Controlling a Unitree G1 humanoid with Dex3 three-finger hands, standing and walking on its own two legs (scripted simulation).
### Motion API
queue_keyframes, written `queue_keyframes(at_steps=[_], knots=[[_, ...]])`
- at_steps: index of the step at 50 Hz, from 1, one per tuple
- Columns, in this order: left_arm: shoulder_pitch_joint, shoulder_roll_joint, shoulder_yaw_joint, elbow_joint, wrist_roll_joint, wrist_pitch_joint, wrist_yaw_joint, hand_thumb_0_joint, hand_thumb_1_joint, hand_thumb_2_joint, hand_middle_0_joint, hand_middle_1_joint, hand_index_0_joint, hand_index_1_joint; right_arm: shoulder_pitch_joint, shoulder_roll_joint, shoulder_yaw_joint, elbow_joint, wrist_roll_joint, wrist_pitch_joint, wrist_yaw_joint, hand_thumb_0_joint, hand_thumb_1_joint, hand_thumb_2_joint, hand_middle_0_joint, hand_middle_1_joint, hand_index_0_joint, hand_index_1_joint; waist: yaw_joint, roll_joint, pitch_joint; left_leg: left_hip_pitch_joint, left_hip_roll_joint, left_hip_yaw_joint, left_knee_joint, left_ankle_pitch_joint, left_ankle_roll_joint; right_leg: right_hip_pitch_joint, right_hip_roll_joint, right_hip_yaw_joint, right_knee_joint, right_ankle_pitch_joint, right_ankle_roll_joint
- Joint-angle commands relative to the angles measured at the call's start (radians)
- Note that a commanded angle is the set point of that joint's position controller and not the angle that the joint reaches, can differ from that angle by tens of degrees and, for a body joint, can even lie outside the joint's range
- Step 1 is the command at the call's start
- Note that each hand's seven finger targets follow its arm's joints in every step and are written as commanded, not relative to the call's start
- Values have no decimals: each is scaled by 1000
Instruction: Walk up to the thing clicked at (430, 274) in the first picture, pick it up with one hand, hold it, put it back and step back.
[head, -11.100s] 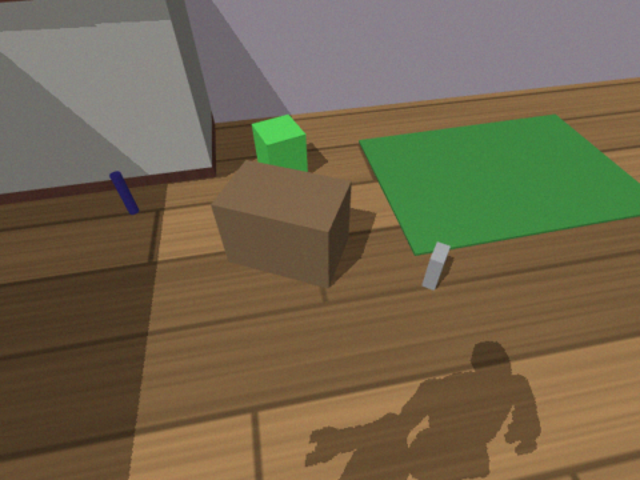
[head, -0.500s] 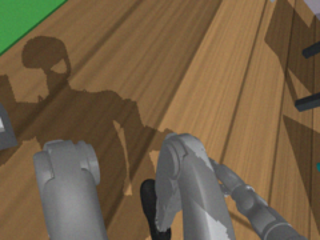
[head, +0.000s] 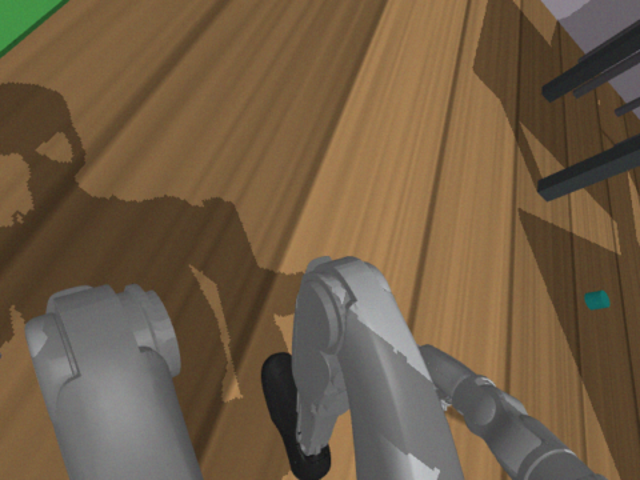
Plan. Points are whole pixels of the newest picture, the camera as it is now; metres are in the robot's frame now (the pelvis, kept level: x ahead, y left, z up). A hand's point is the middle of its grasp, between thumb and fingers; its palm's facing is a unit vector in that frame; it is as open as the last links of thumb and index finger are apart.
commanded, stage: close in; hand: left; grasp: from the side
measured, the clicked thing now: out of the picture +0.39 +0.33 -0.19
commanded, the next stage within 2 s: rest palm in 0.26 s
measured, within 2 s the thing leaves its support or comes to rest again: neither
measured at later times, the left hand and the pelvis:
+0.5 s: hand out of the picture +0.36 +0.32 -0.17, palm faces +0.51 -0.86 +0.01, open 17.3 cm; pelvis +0.00 +0.00 +0.00, yaw -1 degrees
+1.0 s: hand out of the picture +0.37 +0.32 -0.17, palm faces +0.50 -0.86 +0.01, open 13.0 cm; pelvis +0.00 +0.00 +0.00, yaw -1 degrees
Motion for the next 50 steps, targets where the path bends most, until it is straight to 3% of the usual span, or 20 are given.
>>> queue_keyframes(at_steps=[1, 8, 9, 14, 19, 20, 21, 24, 27, 30, 31, 32, 34, 35, 37, 38, 43, 46, 49, 50], knots=[[-114, 189, 4, -100, 3, -89, 38, 0, -611, 73, -61, -96, -80, -83, -22, -344, -120, -49, -1, 10, -13, 0, -893, -895, 199, 300, 199, 300, -67, 492, -479, 342, 44, 121, -337, 17, -13, 151, 11, -133, -187, 122, -64], [-94, 152, -15, -121, 25, -105, 92, 0, -568, 105, -51, -86, -62, -80, -17, -345, -122, -52, -8, 18, -1, 0, -896, -898, 199, 300, 199, 300, -79, 513, -509, 389, 49, 106, -346, 65, -24, 167, 14, -144, -173, 166, -63], [-107, 171, -21, -137, 30, -108, 98, 0, -550, 117, -48, -84, -58, -79, -17, -346, -121, -48, -8, 18, 0, 0, -890, -897, 199, 300, 199, 300, -78, 524, -510, 375, 46, 114, -338, 65, -21, 172, 15, -140, -174, 169, -65], [-124, 142, -39, -178, 24, -114, 122, 0, -573, 133, -48, -85, -53, -86, -19, -343, -126, -47, -5, 17, 7, 0, -891, -899, 199, 300, 199, 300, -90, 522, -516, 373, 46, 115, -333, 50, -19, 175, 16, -140, -180, 169, -64], [-123, 132, -58, -171, 35, -114, 140, 0, -502, 150, -62, -56, -51, -70, -17, -337, -124, -46, -5, 21, 11, 0, -883, -901, 199, 300, 199, 300, -90, 503, -523, 371, 45, 112, -329, 72, -19, 181, 17, -144, -184, 187, -64], [-138, 100, -88, -183, 34, -117, 139, 0, -497, 152, -64, -56, -53, -69, -29, -339, -128, -51, -4, 21, 12, 0, -884, -901, 199, 300, 199, 300, -98, 507, -510, 374, 46, 110, -333, 62, -21, 177, 16, -143, -185, 181, -63], [-135, 134, -53, -155, 35, -114, 151, 0, -481, 164, -65, -57, -52, -73, -14, -339, -122, -40, -5, 24, 12, 0, -883, -902, 199, 300, 199, 300, -96, 508, -509, 365, 44, 108, -330, 62, -20, 182, 17, -145, -184, 180, -64], [-131, 124, -66, -162, 39, -116, 161, 0, -446, 170, -60, -53, -48, -68, -24, -340, -125, -46, -6, 26, 15, 0, -881, -901, 199, 300, 199, 300, -91, 509, -505, 368, 45, 109, -332, 55, -20, 175, 17, -144, -186, 174, -64], [-128, 141, -51, -157, 40, -117, 171, 0, -422, 192, -67, -62, -52, -79, -23, -335, -120, -48, -7, 29, 15, 0, -879, -901, 199, 300, 199, 300, -85, 494, -522, 361, 43, 115, -323, 59, -17, 192, 20, -142, -195, 174, -64], [-142, 124, -74, -175, 46, -118, 174, 0, -376, 201, -66, -62, -52, -78, -25, -335, -119, -44, -8, 31, 13, 0, -879, -902, 199, 300, 199, 300, -91, 508, -515, 376, 48, 114, -327, 80, -19, 193, 20, -140, -194, 193, -65], [-132, 140, -60, -158, 48, -116, 178, 0, -368, 208, -64, -65, -51, -80, -17, -335, -118, -42, -9, 31, 14, 0, -876, -901, 199, 300, 199, 300, -89, 507, -526, 378, 48, 112, -325, 89, -19, 202, 22, -143, -192, 200, -65], [-112, 140, -54, -151, 48, -113, 182, 0, -288, 243, -144, -145, -131, -160, -16, -334, -116, -41, -10, 32, 13, 0, -868, -894, 200, 300, 199, 300, -84, 498, -536, 380, 48, 112, -321, 102, -18, 211, 24, -143, -193, 212, -64], [-144, 105, -91, -175, 44, -121, 176, 0, -166, 311, -237, -218, -227, -227, -25, -329, -113, -43, -7, 32, 13, 0, -863, -893, 199, 300, 199, 300, -90, 499, -523, 390, 51, 106, -329, 96, -21, 198, 22, -145, -191, 201, -65], [-149, 156, -52, -187, 41, -124, 180, 0, -140, 339, -277, -251, -267, -261, -31, -338, -114, -54, -7, 32, 11, 0, -866, -894, 199, 300, 199, 300, -84, 505, -536, 389, 51, 106, -329, 95, -20, 207, 23, -146, -195, 200, -64], [-142, 151, -59, -174, 44, -118, 178, 0, -56, 372, -301, -276, -292, -283, -28, -334, -112, -51, -7, 34, 10, 0, -859, -892, 200, 300, 199, 300, -85, 510, -539, 392, 52, 109, -327, 97, -20, 211, 24, -143, -196, 202, -65], [-163, 146, -73, -174, 46, -119, 176, 0, -37, 386, -320, -285, -310, -294, -32, -333, -108, -49, -6, 37, 10, 0, -862, -893, 199, 300, 199, 300, -99, 520, -514, 374, 52, 107, -332, 69, -19, 194, 21, -146, -197, 184, -65], [-169, 171, -56, -167, 45, -115, 175, 0, 100, 450, -390, -351, -382, -357, -25, -338, -104, -52, -8, 38, 6, 0, -857, -892, 200, 299, 199, 299, -99, 505, -518, 380, 55, 102, -330, 77, -18, 210, 23, -147, -200, 191, -62], [-175, 153, -72, -149, 43, -110, 169, 0, 164, 498, -433, -397, -424, -402, -31, -335, -99, -56, -6, 40, 4, 0, -852, -891, 200, 299, 199, 299, -107, 496, -506, 377, 56, 101, -330, 77, -17, 200, 23, -149, -204, 191, -63], [-176, 184, -46, -148, 40, -107, 177, 0, 213, 600, -517, -503, -510, -508, -26, -340, -97, -57, -6, 42, 3, 0, -852, -891, 200, 300, 199, 300, -101, 513, -507, 384, 58, 94, -340, 66, -18, 198, 23, -151, -202, 184, -65], [-163, 166, -55, -153, 42, -108, 178, 0, 227, 623, -552, -536, -547, -540, -29, -338, -94, -59, -8, 43, 4, 0, -854, -891, 200, 299, 199, 299, -100, 515, -515, 391, 58, 88, -343, 79, -22, 205, 23, -156, -196, 193, -64]])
